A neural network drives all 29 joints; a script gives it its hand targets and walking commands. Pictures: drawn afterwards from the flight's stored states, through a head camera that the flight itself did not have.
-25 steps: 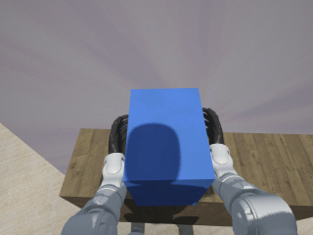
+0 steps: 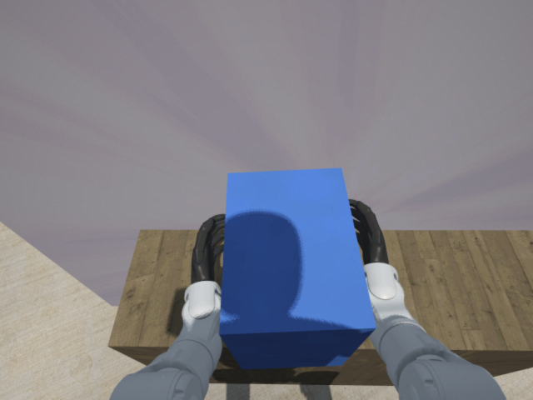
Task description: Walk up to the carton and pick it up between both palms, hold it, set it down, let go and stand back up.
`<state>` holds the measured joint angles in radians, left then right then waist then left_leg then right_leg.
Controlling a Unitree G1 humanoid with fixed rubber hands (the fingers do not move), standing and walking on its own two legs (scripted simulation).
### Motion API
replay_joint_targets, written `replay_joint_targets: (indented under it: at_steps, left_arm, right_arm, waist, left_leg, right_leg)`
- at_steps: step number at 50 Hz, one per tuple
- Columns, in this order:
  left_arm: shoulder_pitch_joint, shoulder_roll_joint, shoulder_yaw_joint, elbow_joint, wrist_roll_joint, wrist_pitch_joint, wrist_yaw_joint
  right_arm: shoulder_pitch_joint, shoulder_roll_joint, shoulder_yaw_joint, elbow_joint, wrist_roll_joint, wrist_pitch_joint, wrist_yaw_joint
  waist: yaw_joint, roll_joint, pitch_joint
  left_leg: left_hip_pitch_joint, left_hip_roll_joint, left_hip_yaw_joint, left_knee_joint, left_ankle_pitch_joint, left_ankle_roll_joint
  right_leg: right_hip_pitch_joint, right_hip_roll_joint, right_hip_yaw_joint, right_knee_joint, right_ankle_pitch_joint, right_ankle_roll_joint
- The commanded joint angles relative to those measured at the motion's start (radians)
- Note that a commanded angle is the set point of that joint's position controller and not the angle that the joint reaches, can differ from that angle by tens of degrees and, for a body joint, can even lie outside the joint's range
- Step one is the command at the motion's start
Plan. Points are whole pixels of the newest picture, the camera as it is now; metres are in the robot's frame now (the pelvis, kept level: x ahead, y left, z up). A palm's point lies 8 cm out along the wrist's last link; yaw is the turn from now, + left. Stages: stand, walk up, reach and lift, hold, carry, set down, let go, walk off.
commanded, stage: reach and lift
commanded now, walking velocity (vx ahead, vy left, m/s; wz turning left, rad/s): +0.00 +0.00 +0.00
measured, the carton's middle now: (288, 275) +0.34 +0.01 -0.05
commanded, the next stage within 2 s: none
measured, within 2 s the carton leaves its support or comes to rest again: leaves its support in 0.80 s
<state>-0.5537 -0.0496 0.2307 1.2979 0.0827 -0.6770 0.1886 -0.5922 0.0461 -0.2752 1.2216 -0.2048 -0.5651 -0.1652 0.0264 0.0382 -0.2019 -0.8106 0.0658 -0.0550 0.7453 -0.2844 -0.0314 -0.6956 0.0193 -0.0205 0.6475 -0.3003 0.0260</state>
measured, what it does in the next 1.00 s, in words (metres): stands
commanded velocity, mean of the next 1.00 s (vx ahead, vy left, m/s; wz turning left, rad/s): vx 0.00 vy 0.00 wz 0.00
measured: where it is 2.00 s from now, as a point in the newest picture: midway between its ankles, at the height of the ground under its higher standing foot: outside the picture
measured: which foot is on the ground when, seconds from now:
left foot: down 0.00-1.00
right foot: down 0.00-1.00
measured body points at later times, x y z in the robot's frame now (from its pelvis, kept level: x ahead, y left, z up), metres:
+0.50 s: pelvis +0.01 -0.01 +0.00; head +0.08 -0.01 +0.44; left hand +0.35 +0.15 -0.03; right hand +0.38 -0.12 -0.01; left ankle +0.03 +0.13 -0.71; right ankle -0.01 -0.14 -0.71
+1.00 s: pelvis +0.01 -0.01 +0.00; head +0.05 +0.00 +0.45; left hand +0.35 +0.16 -0.01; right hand +0.39 -0.11 +0.02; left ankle +0.03 +0.13 -0.71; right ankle -0.01 -0.14 -0.71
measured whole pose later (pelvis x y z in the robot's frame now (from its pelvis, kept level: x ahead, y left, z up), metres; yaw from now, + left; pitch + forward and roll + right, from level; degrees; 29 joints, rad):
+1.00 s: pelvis +0.01 -0.01 +0.00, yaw +2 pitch +17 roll -4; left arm -0.48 -0.02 0.08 1.20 -0.07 -0.60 0.20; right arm -0.52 0.04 -0.04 1.06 -0.02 -0.42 -0.21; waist 0.02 0.04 -0.25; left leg -0.76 0.06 -0.09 0.76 -0.31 -0.05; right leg -0.63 0.02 -0.06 0.66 -0.34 0.01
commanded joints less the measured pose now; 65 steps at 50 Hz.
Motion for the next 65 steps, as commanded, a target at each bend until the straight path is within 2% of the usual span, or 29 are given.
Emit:
replay_joint_targets:
  at_steps: [1,13,17,26,34,41,47,51,58,59,65]
  left_arm:
    - [-0.57,-0.652,-0.293,-0.119,0.146,-0.051,-0.147]
    - [-0.575,-0.671,-0.304,-0.118,0.125,-0.06,-0.151]
    - [-0.572,-0.673,-0.316,-0.115,0.114,-0.056,-0.153]
    - [-0.575,-0.697,-0.347,-0.135,0.091,-0.044,-0.163]
    - [-0.583,-0.729,-0.399,-0.194,0.067,-0.028,-0.165]
    - [-0.61,-0.788,-0.484,-0.295,0.034,-0.013,-0.158]
    - [-0.621,-0.817,-0.537,-0.372,0.02,0.013,-0.153]
    - [-0.633,-0.81,-0.514,-0.382,0.046,0.044,-0.156]
    - [-0.649,-0.775,-0.407,-0.319,0.114,0.1,-0.175]
    - [-0.665,-0.775,-0.401,-0.322,0.118,0.106,-0.177]
    - [-0.705,-0.781,-0.411,-0.399,0.108,0.145,-0.168]
  right_arm:
    - [-0.429,0.725,0.35,-0.04,-0.139,-0.023,0.174]
    - [-0.415,0.782,0.423,-0.075,-0.114,-0.004,0.162]
    - [-0.404,0.796,0.443,-0.074,-0.099,0.005,0.155]
    - [-0.411,0.83,0.498,-0.124,-0.066,0.023,0.137]
    - [-0.393,0.858,0.557,-0.17,-0.031,0.044,0.125]
    - [-0.414,0.88,0.628,-0.258,0.022,0.055,0.116]
    - [-0.424,0.877,0.678,-0.34,0.062,0.087,0.11]
    - [-0.423,0.862,0.667,-0.327,0.074,0.117,0.109]
    - [-0.434,0.821,0.601,-0.257,0.047,0.154,0.116]
    - [-0.448,0.822,0.599,-0.259,0.044,0.155,0.12]
    - [-0.485,0.814,0.599,-0.322,0.058,0.178,0.125]
  waist:
    - [-0.012,0.021,-0.497]
    - [-0.006,-0.002,-0.509]
    - [-0.013,-0.004,-0.499]
    - [-0.003,-0.014,-0.507]
    - [-0.001,0.001,-0.537]
    - [-0.017,0.024,-0.582]
    - [-0.036,0.023,-0.563]
    - [-0.036,0.022,-0.496]
    - [-0.018,0.005,-0.355]
    - [-0.008,0.009,-0.362]
    - [-0.005,0.015,-0.393]
  left_leg:
    - [0.408,-0.056,0.058,-0.041,0.337,-0.045]
    - [0.347,-0.069,0.055,-0.023,0.37,-0.033]
    - [0.328,-0.069,0.051,-0.013,0.364,-0.032]
    - [0.3,-0.071,0.047,-0.002,0.367,-0.024]
    - [0.318,-0.07,0.036,0.012,0.422,-0.031]
    - [0.376,-0.073,0.015,0.02,0.491,-0.045]
    - [0.417,-0.074,-0.002,-0.016,0.466,-0.043]
    - [0.457,-0.074,0.0,-0.069,0.405,-0.035]
    - [0.515,-0.07,0.026,-0.186,0.292,-0.02]
    - [0.52,-0.07,0.032,-0.196,0.289,-0.021]
    - [0.565,-0.066,0.038,-0.236,0.31,-0.028]
  right_leg:
    - [0.149,0.048,-0.041,-0.064,0.215,-0.042]
    - [0.208,0.046,-0.021,-0.026,0.282,-0.03]
    - [0.211,0.046,-0.018,-0.016,0.282,-0.027]
    - [0.247,0.039,-0.002,-0.003,0.315,-0.021]
    - [0.275,0.04,0.006,0.007,0.369,-0.019]
    - [0.286,0.046,0.006,0.0,0.422,-0.021]
    - [0.286,0.047,0.004,-0.042,0.392,-0.022]
    - [0.287,0.044,0.01,-0.094,0.328,-0.027]
    - [0.318,0.031,0.014,-0.193,0.201,-0.031]
    - [0.327,0.033,0.014,-0.2,0.192,-0.031]
    - [0.354,0.036,0.003,-0.248,0.188,-0.034]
